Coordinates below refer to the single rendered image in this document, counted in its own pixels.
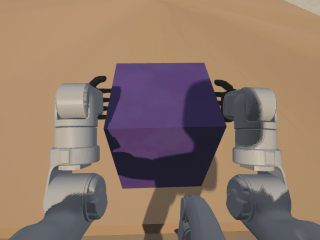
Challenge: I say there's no robot left upper arm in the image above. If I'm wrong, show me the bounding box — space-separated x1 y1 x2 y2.
8 173 108 240

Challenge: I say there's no right robot thigh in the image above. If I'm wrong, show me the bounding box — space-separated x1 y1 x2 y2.
180 195 226 240

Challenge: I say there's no robot right hand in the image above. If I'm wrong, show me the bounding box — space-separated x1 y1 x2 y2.
214 79 236 123

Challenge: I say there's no robot right forearm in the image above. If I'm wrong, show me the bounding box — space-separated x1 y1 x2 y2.
222 87 292 208

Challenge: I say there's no robot right upper arm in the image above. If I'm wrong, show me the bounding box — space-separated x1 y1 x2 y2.
226 174 320 240

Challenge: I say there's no robot left forearm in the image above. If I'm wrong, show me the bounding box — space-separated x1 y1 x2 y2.
43 83 104 213

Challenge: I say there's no carton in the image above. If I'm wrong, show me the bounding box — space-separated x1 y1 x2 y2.
103 62 227 189

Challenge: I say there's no robot left hand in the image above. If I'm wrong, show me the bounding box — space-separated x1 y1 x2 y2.
89 76 112 120

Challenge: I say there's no robot right shin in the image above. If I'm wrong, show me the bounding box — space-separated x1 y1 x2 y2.
177 196 191 240

